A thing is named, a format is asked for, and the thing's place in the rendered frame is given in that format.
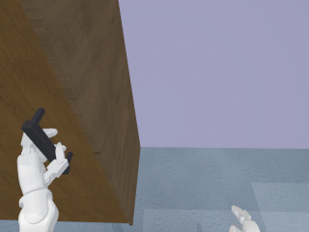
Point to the handle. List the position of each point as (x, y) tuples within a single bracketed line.
[(34, 131)]

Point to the robot left forearm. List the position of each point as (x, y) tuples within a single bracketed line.
[(38, 213)]

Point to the wardrobe door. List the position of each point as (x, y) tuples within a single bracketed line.
[(28, 82)]

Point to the robot left hand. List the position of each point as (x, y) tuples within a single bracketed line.
[(30, 166)]

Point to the robot right hand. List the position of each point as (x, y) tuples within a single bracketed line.
[(245, 219)]

